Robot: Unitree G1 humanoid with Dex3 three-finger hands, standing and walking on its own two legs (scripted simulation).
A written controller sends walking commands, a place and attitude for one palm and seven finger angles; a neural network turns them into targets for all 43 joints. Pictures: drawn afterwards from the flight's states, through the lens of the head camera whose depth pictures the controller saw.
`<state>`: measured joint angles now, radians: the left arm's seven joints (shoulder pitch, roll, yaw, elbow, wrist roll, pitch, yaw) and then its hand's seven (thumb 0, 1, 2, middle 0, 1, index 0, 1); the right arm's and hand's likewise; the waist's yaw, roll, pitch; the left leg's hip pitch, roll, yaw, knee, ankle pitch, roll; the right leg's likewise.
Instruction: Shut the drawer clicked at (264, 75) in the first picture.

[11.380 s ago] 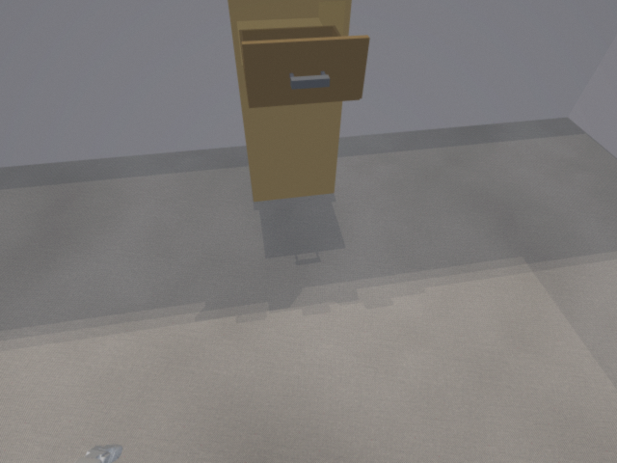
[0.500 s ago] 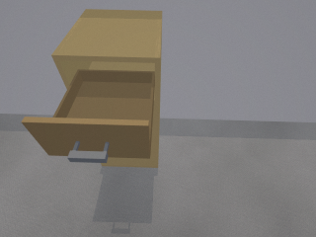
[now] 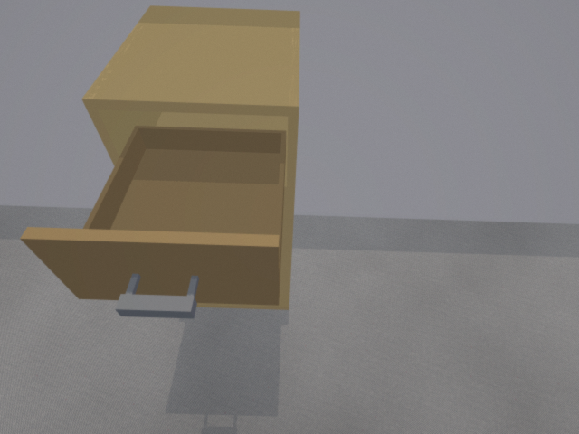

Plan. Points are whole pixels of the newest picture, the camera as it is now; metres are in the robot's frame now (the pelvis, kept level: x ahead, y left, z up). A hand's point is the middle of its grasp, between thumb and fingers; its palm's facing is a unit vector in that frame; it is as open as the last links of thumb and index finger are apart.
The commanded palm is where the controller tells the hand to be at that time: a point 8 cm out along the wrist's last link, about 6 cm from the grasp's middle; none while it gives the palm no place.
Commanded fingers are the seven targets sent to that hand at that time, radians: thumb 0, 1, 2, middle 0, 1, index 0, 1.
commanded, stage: come to a stop and stand still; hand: left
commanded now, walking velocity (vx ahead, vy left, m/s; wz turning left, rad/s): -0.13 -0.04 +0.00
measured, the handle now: (161, 293) +0.30 +0.22 -0.01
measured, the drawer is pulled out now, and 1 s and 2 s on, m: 0.30 0.30 0.30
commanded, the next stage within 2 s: look again from close up in 1.18 s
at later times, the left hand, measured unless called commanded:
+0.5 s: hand out of the picture +0.00 +0.19 -0.16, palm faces +0.02 -0.97 -0.23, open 7.3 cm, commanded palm none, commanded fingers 0.00 0.90 0.90 -0.20 -0.30 -0.20 -0.30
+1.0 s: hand out of the picture -0.06 +0.15 -0.16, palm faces +0.00 -0.98 -0.19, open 7.4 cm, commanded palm none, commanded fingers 0.00 0.90 0.90 -0.20 -0.30 -0.20 -0.30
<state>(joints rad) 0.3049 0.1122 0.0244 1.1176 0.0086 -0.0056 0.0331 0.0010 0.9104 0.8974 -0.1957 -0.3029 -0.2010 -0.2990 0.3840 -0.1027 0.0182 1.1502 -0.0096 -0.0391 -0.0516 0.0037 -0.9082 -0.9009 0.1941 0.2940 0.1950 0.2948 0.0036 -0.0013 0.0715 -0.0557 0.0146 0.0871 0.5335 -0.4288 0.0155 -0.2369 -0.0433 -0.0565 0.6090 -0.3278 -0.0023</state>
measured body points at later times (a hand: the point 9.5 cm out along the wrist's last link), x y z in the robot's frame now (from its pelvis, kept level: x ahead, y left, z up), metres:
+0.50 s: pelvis -0.05 +0.01 +0.00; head -0.05 +0.00 +0.45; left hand +0.00 +0.24 -0.14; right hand -0.01 -0.23 -0.15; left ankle -0.10 +0.10 -0.73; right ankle -0.01 -0.13 -0.73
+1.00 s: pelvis -0.05 -0.01 +0.01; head -0.03 -0.03 +0.46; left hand -0.06 +0.20 -0.14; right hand -0.12 -0.22 -0.16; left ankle -0.10 +0.10 -0.73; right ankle -0.01 -0.13 -0.73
